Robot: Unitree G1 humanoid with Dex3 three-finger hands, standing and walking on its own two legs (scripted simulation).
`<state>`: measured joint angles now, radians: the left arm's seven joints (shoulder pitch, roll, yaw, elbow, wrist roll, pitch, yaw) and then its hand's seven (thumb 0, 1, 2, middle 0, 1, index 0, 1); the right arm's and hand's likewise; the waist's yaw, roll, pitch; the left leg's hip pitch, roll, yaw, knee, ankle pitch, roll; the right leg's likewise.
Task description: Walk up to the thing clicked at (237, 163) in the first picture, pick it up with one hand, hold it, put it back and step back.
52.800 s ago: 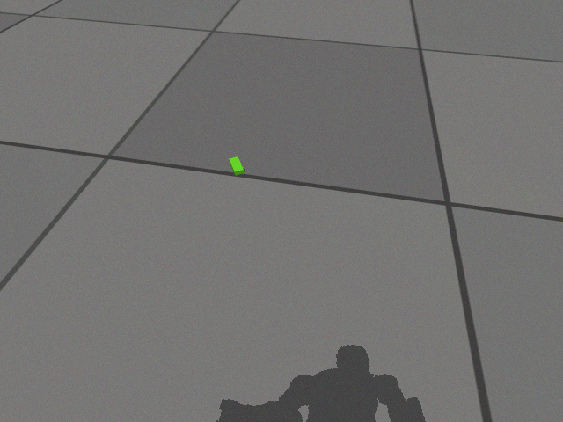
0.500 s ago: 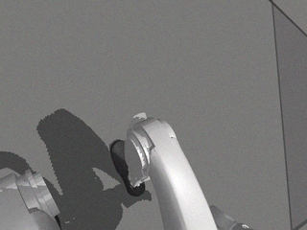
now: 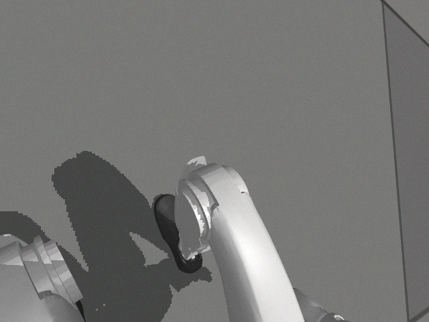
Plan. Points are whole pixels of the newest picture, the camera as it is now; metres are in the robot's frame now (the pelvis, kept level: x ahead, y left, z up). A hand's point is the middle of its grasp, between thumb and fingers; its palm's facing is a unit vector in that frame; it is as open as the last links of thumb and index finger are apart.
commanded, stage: close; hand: left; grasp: from above
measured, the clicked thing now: out of the picture +0.47 +0.36 -0.30
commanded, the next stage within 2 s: settle in 0.20 s
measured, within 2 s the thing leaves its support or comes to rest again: leaves its support in 0.62 s
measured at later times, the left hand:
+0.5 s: hand out of the picture +0.46 +0.35 -0.26, palm faces -0.43 -0.18 -0.89, open 7.9 cm
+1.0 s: hand out of the picture +0.46 +0.38 -0.18, palm faces -0.42 -0.15 -0.90, open 7.9 cm
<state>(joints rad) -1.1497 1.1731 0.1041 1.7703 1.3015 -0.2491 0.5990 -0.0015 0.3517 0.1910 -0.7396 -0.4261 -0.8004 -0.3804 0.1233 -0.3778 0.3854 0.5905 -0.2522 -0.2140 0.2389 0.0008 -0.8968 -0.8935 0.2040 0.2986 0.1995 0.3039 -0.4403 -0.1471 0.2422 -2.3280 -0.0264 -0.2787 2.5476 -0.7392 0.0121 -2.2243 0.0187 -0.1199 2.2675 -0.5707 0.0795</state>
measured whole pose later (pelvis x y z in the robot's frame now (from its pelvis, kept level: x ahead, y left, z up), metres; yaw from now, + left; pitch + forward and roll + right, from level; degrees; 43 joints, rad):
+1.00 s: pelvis +0.01 +0.00 +0.01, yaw +3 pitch +33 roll -16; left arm -1.04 0.93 0.10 1.43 1.25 -0.16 0.33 0.01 0.37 0.00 -0.95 -0.18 -0.97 -0.13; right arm 0.18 -0.38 0.17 0.61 -0.16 -0.11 0.26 0.00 -0.91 -0.90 0.21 0.30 0.20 0.30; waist -0.32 -0.02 0.04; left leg -2.36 -0.05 -0.20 2.48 -0.72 0.02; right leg -2.26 -0.03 -0.07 2.26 -0.60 0.04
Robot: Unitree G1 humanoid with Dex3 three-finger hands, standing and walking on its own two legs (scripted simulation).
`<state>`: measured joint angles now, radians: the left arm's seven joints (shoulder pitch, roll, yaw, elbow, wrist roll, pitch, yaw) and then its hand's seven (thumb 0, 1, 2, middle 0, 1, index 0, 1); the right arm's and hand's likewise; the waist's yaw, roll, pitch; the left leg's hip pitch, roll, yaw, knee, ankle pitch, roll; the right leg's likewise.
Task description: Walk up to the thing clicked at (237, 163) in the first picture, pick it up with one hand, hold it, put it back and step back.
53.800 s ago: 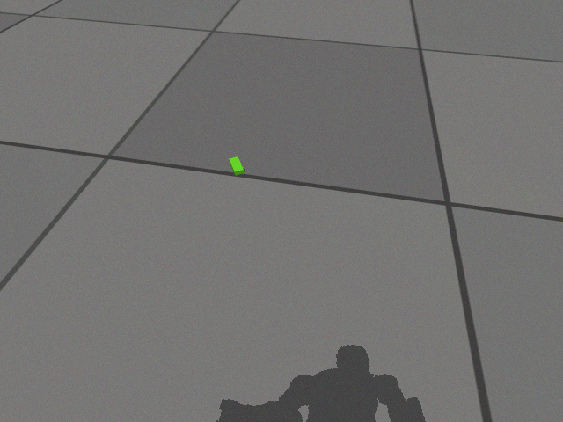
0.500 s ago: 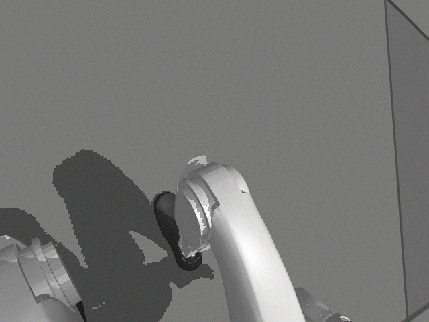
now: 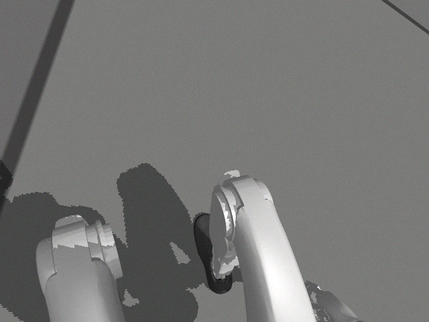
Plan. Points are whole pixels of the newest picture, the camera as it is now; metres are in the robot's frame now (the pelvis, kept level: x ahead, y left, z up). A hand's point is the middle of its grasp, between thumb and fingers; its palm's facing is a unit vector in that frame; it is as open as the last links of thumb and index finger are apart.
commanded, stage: settle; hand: left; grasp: from above
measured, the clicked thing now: out of the picture +0.48 +0.36 -0.23
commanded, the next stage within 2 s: lift in 0.24 s
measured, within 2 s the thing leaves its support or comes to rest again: neither
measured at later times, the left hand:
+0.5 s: hand out of the picture +0.47 +0.34 -0.14, palm faces -0.44 -0.12 -0.89, open 7.9 cm
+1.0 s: hand out of the picture +0.39 +0.34 -0.01, palm faces -0.44 -0.13 -0.89, open 8.0 cm
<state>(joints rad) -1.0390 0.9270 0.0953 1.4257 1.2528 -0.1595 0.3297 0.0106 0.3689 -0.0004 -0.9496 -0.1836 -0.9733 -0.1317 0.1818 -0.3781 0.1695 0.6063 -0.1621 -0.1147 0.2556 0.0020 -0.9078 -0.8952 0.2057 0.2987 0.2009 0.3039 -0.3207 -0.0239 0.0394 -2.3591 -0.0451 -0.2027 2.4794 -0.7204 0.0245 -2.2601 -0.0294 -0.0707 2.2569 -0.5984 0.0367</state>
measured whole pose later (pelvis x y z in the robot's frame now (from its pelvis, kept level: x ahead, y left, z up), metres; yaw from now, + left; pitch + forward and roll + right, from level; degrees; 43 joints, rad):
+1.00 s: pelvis -0.01 +0.00 +0.10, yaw +7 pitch +36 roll -9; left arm -0.71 0.67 0.02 0.94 1.07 -0.12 0.09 0.01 0.37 0.08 -0.88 -0.28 -0.91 -0.23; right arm 0.17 -0.30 -0.01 0.62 -0.02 0.05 0.09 0.01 -0.91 -0.90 0.21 0.30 0.20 0.30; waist -0.15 0.07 -0.16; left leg -2.07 -0.03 -0.10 2.11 -0.67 0.03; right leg -2.02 -0.06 0.00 1.97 -0.58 0.06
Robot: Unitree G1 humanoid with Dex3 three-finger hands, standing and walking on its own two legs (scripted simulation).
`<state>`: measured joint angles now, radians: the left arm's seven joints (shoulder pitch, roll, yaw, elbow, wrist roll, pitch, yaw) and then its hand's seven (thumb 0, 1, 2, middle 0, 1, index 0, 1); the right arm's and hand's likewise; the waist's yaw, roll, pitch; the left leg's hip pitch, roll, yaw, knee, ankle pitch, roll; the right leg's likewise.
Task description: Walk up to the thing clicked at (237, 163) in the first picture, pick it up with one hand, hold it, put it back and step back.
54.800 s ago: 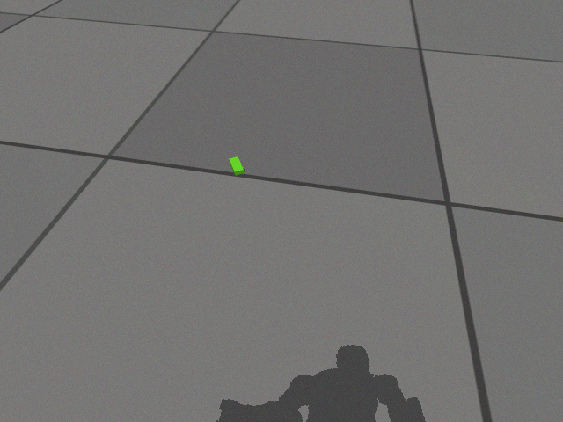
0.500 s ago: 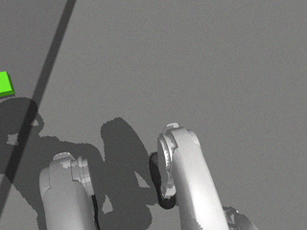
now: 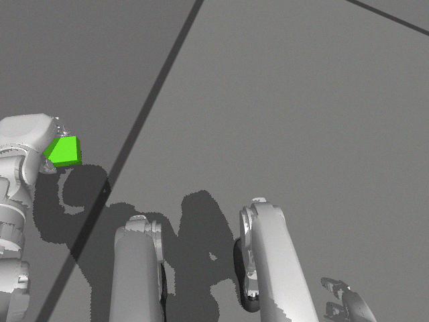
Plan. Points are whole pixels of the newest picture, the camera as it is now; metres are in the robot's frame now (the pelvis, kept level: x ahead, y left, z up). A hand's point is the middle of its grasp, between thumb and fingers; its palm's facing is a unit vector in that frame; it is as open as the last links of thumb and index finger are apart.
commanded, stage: lift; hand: left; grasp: from above
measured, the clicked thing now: (47, 153) +0.45 +0.30 -0.15
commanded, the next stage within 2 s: hold in 1.08 s
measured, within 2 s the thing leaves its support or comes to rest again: neither
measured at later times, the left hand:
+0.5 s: hand out of the picture +0.38 +0.24 +0.10, palm faces -0.43 -0.10 -0.90, open 8.0 cm
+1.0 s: hand out of the picture +0.37 +0.21 +0.21, palm faces -0.44 -0.11 -0.89, open 8.0 cm
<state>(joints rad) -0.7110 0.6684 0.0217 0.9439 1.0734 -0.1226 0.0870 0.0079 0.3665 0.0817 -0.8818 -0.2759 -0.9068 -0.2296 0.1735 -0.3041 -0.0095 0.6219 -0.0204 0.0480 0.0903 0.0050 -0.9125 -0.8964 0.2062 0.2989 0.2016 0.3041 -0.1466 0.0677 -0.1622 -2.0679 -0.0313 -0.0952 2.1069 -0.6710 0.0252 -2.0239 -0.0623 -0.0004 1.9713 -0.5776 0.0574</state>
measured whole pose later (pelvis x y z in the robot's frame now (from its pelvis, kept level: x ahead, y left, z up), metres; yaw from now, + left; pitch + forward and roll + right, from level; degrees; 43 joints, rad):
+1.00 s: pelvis +0.06 -0.03 +0.29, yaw +3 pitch +12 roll -1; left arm -0.33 0.37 -0.18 0.84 0.98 0.06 0.15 0.01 0.34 0.10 -0.92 -0.22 -0.94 -0.17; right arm 0.23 -0.25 -0.04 0.74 0.04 -0.01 -0.06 0.01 -0.90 -0.89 0.21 0.30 0.20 0.30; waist -0.06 0.04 -0.10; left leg -0.73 0.04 -0.01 0.96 -0.43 -0.02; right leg -0.76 -0.03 0.01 0.92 -0.36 0.03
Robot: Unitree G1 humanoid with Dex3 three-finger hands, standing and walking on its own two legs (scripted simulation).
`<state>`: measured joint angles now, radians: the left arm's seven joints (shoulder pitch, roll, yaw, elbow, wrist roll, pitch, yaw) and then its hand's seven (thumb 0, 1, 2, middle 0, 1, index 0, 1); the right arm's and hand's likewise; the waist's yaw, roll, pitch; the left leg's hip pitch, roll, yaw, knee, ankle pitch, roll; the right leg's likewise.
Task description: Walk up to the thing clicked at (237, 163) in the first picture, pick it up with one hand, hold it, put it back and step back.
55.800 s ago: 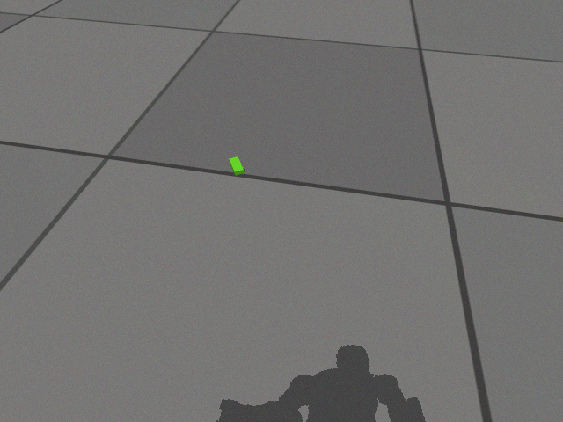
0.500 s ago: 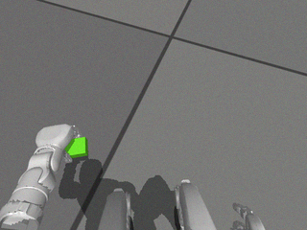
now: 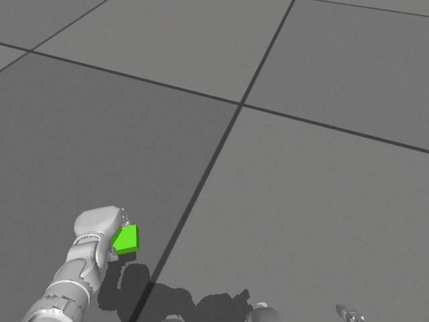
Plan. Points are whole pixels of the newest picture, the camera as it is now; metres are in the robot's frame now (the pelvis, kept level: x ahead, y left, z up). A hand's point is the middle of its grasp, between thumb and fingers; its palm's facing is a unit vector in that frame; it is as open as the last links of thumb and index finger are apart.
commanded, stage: lift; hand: left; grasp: from above
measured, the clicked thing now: (111, 242) +0.33 +0.23 -0.12
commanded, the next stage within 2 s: hold in 0.08 s
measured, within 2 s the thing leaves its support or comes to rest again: neither
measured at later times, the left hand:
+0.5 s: hand (98, 223) +0.34 +0.23 -0.03, palm faces -0.45 -0.07 -0.89, open 8.0 cm
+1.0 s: hand (96, 218) +0.34 +0.22 +0.00, palm faces -0.45 -0.06 -0.89, open 8.0 cm
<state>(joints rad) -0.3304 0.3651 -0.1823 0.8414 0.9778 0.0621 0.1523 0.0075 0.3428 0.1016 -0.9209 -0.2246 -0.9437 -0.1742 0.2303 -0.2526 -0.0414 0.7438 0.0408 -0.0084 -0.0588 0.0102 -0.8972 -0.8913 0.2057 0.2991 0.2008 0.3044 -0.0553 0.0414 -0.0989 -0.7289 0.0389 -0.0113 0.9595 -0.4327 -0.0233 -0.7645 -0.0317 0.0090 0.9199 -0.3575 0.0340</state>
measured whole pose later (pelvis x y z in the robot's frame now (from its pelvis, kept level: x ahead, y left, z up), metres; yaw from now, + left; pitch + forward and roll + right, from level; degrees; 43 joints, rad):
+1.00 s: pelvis +0.04 +0.00 +0.05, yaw -1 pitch +4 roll +0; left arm -0.26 0.37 -0.21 0.69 0.98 0.06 0.01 0.00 0.34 0.13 -0.93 -0.19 -0.95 -0.15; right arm 0.22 -0.26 -0.05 0.68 0.06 0.07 -0.02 0.01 -0.90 -0.89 0.20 0.30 0.20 0.30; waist 0.00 0.06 -0.06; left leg -0.34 0.03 0.03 0.60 -0.33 -0.02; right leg -0.40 -0.04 0.03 0.60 -0.27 0.04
